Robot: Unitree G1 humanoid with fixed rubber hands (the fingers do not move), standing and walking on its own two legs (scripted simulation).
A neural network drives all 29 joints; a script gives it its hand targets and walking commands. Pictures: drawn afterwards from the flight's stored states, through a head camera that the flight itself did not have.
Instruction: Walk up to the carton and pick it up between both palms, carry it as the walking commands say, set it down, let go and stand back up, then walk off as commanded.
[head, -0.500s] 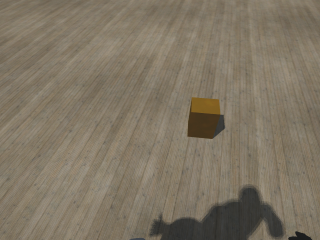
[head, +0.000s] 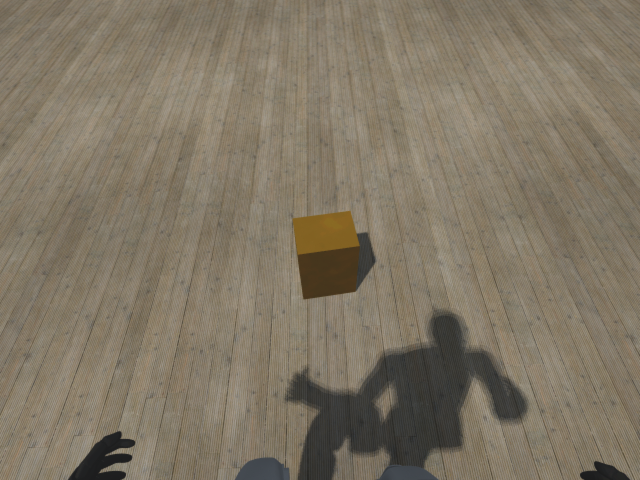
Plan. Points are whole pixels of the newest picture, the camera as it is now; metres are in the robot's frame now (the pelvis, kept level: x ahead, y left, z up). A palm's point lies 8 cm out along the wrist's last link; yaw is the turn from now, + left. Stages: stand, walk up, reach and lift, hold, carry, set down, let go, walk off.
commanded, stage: walk up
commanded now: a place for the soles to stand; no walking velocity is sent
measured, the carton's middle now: (325, 257) +0.84 -0.01 -0.62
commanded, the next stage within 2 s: none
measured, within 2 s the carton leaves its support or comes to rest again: neither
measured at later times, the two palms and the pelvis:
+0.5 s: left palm (115, 380) +0.28 +0.32 -0.09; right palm (627, 440) +0.16 -0.36 -0.08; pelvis +0.16 -0.01 -0.01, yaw -4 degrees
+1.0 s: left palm (127, 344) +0.34 +0.33 -0.12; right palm (525, 327) +0.33 -0.30 -0.10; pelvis +0.24 +0.02 -0.02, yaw -5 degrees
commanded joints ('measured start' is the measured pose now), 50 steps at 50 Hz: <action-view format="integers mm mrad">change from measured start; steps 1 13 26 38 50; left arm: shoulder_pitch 90 62 230 62 -30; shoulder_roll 246 235 322 176 182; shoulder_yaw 79 69 104 18 11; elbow -42 -8 30 2 113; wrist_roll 11 25 6 2 19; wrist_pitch -17 -18 -53 -16 6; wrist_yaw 12 6 32 56 59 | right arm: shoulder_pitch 110 54 -43 57 -172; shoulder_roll -166 -269 -211 -182 -161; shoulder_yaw -60 -103 -66 -81 -45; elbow -38 -46 -63 34 96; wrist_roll -12 -21 -11 -17 -6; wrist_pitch -7 -41 0 17 33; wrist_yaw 10 5 9 -9 -10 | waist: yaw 27 -2 98 -18 2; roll -171 62 -58 0 72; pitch -91 6 -65 -153 -113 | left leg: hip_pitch -23 205 -387 324 153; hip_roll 10 295 15 22 45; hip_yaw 21 -493 -93 -79 -167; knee -212 -872 53 -534 -568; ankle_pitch -25 -281 -91 501 173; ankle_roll -13 240 23 51 56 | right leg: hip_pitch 71 -374 298 -140 -88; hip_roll -252 -79 -461 -137 -130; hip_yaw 217 115 658 19 69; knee -185 463 -291 179 -6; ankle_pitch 350 -200 -182 204 -123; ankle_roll -243 2 -296 -47 -30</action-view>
